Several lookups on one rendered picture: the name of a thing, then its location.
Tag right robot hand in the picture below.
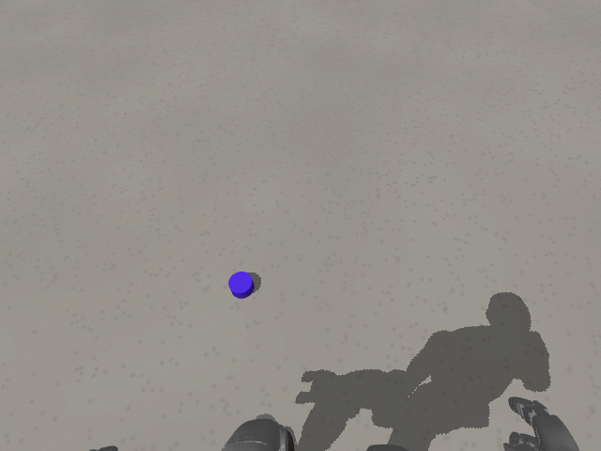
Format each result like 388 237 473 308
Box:
503 397 579 451

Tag tin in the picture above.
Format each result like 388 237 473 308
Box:
228 272 254 299

